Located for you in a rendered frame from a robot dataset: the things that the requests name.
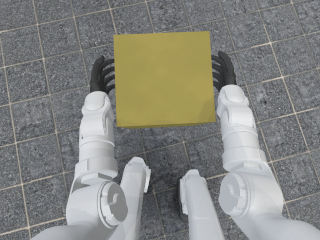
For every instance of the left robot shin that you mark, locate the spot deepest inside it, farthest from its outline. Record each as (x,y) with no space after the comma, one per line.
(137,160)

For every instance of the right robot upper arm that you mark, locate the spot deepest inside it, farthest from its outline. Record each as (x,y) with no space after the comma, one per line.
(255,203)

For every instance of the carton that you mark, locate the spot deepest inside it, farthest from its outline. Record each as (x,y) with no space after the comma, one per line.
(163,80)

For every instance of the robot left thigh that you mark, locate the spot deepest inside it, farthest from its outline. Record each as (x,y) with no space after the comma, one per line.
(134,183)

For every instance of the robot left forearm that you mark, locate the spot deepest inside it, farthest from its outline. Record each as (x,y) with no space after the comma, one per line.
(97,162)

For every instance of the robot right forearm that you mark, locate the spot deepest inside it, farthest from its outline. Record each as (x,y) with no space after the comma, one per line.
(239,134)

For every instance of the right robot hand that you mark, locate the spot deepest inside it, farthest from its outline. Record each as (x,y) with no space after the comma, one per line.
(226,70)

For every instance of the left robot upper arm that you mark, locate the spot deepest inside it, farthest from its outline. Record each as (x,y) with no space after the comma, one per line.
(93,213)

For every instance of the left robot hand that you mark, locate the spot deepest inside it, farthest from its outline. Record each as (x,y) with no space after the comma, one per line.
(98,81)

